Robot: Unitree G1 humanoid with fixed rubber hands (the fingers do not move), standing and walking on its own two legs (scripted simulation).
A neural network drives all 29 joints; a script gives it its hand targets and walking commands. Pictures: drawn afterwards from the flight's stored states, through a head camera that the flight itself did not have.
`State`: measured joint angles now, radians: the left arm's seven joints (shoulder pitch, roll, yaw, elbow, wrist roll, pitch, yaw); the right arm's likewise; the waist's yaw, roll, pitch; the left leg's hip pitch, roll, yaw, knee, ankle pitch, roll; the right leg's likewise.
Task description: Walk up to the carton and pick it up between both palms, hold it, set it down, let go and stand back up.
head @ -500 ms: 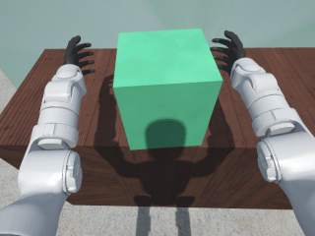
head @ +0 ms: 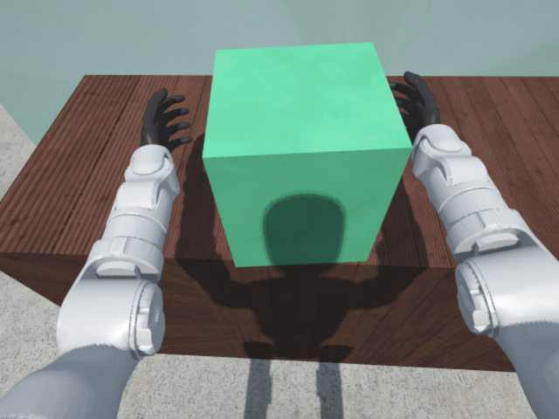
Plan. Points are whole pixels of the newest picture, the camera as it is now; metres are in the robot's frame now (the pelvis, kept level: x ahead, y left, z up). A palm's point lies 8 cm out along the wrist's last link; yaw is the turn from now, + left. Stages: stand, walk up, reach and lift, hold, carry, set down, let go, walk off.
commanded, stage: reach and lift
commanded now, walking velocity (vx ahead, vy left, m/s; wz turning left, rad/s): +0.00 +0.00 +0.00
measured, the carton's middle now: (297, 164) +0.44 +0.01 +0.10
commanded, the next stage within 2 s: none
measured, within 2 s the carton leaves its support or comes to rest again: leaves its support in 1.94 s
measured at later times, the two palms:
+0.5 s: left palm (187, 156) +0.43 +0.17 +0.13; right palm (403, 135) +0.47 -0.13 +0.14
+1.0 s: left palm (183, 162) +0.42 +0.18 +0.12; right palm (398, 143) +0.45 -0.13 +0.13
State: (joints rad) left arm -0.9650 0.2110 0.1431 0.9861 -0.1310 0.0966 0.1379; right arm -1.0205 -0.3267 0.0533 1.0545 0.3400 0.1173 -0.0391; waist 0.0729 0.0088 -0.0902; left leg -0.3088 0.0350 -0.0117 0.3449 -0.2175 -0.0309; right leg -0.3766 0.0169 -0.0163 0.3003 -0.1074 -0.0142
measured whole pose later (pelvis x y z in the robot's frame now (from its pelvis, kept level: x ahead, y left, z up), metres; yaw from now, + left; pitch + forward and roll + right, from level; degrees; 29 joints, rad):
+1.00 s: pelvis -0.01 +0.00 +0.00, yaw +0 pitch +10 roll +0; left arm -0.93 -0.02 0.47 0.92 0.26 0.07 0.09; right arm -0.99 -0.08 -0.46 1.06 -0.19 -0.02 -0.01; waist 0.08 0.01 -0.10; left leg -0.30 0.03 -0.01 0.34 -0.21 -0.03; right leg -0.37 0.02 -0.02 0.30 -0.10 -0.01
